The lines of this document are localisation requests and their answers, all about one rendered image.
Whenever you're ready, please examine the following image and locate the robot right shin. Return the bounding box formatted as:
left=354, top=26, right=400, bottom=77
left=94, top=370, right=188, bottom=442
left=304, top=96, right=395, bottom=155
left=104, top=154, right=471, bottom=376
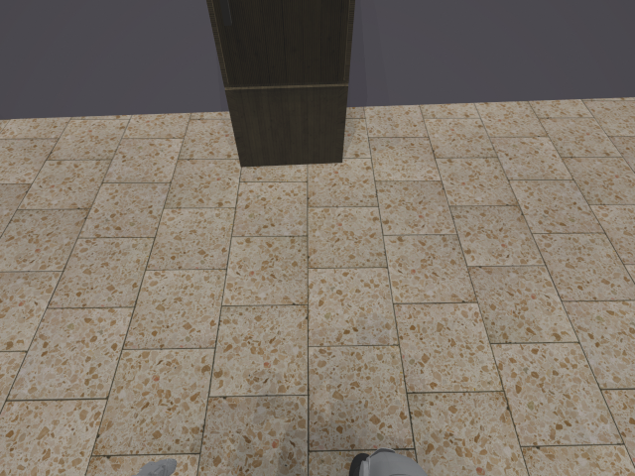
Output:
left=369, top=447, right=395, bottom=457

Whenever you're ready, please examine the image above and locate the cupboard door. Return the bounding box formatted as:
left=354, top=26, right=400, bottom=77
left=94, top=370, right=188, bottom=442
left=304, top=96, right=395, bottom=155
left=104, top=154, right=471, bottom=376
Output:
left=212, top=0, right=349, bottom=85

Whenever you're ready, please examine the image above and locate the robot right thigh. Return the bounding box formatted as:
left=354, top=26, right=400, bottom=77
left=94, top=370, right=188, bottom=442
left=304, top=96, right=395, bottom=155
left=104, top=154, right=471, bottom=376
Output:
left=359, top=452, right=428, bottom=476

